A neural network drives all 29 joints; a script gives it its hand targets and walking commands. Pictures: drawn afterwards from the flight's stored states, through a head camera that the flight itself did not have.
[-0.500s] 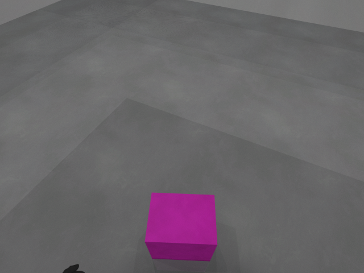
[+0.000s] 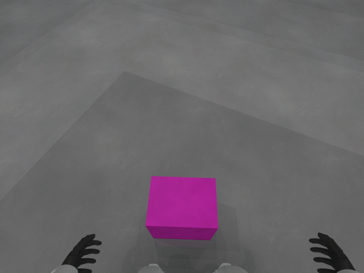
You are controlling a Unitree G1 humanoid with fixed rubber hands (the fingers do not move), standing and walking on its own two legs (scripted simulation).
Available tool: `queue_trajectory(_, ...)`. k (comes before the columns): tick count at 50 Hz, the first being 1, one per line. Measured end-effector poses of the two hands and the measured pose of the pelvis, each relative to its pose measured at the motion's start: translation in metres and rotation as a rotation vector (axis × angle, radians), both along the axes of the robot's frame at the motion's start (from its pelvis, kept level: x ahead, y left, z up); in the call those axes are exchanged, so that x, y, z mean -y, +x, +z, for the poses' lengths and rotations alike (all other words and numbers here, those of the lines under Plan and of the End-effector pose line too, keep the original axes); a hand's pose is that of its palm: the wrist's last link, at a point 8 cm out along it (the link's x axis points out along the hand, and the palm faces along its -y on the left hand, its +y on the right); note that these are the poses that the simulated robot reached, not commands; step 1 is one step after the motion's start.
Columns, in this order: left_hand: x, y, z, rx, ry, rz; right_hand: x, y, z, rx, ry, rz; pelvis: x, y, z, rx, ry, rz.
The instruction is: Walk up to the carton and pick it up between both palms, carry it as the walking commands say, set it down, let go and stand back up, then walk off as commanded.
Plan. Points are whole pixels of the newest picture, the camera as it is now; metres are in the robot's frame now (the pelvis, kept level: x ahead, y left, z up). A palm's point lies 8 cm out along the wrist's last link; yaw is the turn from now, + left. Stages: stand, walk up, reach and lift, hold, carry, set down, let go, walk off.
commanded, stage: reach and lift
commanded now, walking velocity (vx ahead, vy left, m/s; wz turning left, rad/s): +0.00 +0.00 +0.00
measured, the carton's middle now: (182, 210) +0.41 +0.03 -0.60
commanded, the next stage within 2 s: none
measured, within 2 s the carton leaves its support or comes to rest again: neither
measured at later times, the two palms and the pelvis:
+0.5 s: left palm (89, 222) +0.26 +0.28 -0.16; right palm (289, 230) +0.24 -0.23 -0.13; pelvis -0.04 +0.03 -0.05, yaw -1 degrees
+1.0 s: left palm (107, 178) +0.40 +0.27 -0.20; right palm (260, 187) +0.37 -0.21 -0.19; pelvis -0.04 +0.03 -0.08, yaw -2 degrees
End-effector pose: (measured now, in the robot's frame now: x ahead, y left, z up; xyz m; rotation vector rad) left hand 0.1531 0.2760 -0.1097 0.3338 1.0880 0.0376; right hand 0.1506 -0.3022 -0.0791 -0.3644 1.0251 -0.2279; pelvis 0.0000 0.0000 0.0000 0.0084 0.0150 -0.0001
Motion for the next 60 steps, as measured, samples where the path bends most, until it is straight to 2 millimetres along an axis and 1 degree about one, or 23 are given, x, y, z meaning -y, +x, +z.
queue_trajectory(3,0.0,0.013,-0.002,0.019,-0.002,-0.01,-0.008,0.002,-0.009,-0.017,0.021,-0.006,-0.003,0.004,-0.002,-0.02,-0.004,0.0)
queue_trajectory(6,-0.001,0.027,-0.008,0.046,-0.008,-0.021,-0.016,0.005,-0.021,-0.026,0.036,-0.006,-0.007,0.004,-0.008,-0.054,-0.01,-0.002)
queue_trajectory(10,-0.003,0.045,-0.02,0.085,-0.023,-0.021,-0.027,0.014,-0.034,-0.022,0.044,0.003,-0.013,-0.002,-0.017,-0.107,-0.017,-0.004)
queue_trajectory(14,-0.006,0.061,-0.031,0.127,-0.036,-0.019,-0.037,0.028,-0.042,0.015,0.043,0.011,-0.02,-0.013,-0.027,-0.147,-0.027,-0.007)
queue_trajectory(23,-0.007,0.099,-0.049,0.211,-0.06,-0.001,-0.063,0.077,-0.051,0.145,0.066,0.042,-0.033,-0.04,-0.047,-0.213,-0.045,-0.013)
queue_trajectory(29,0.0,0.133,-0.056,0.253,-0.073,0.004,-0.075,0.117,-0.058,0.201,0.098,0.039,-0.036,-0.049,-0.058,-0.267,-0.049,-0.016)
queue_trajectory(33,0.004,0.16,-0.06,0.29,-0.082,0.005,-0.08,0.143,-0.067,0.224,0.118,0.039,-0.036,-0.05,-0.063,-0.316,-0.048,-0.017)
queue_trajectory(36,0.006,0.18,-0.065,0.317,-0.089,0.013,-0.082,0.16,-0.077,0.229,0.133,0.034,-0.035,-0.048,-0.066,-0.362,-0.047,-0.018)
queue_trajectory(42,0.007,0.212,-0.079,0.373,-0.117,0.032,-0.085,0.186,-0.101,0.249,0.159,0.016,-0.032,-0.041,-0.073,-0.474,-0.042,-0.019)
queue_trajectory(46,0.006,0.23,-0.086,0.397,-0.133,0.045,-0.088,0.203,-0.112,0.268,0.174,0.007,-0.031,-0.038,-0.077,-0.538,-0.041,-0.02)
queue_trajectory(50,0.006,0.249,-0.091,0.415,-0.149,0.046,-0.095,0.224,-0.116,0.3,0.188,0.015,-0.031,-0.038,-0.081,-0.59,-0.04,-0.021)
queue_trajectory(55,0.012,0.271,-0.093,0.45,-0.17,0.035,-0.104,0.253,-0.114,0.363,0.21,0.021,-0.032,-0.039,-0.086,-0.648,-0.041,-0.022)
queue_trajectory(58,0.014,0.279,-0.095,0.463,-0.183,0.033,-0.106,0.263,-0.115,0.386,0.222,0.008,-0.033,-0.04,-0.089,-0.679,-0.041,-0.023)
queue_trajectory(60,0.014,0.28,-0.098,0.463,-0.189,0.038,-0.107,0.264,-0.118,0.387,0.227,-0.003,-0.033,-0.04,-0.09,-0.696,-0.041,-0.023)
